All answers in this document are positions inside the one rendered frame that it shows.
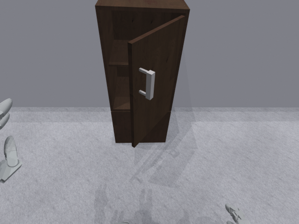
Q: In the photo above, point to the robot right hand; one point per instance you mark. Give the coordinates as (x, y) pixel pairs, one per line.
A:
(237, 215)

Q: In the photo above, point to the robot left hand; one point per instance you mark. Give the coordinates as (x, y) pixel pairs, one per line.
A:
(11, 164)

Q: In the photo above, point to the cupboard door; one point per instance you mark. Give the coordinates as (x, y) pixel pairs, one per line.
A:
(156, 50)

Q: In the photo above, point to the handle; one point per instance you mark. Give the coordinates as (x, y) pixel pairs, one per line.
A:
(150, 79)

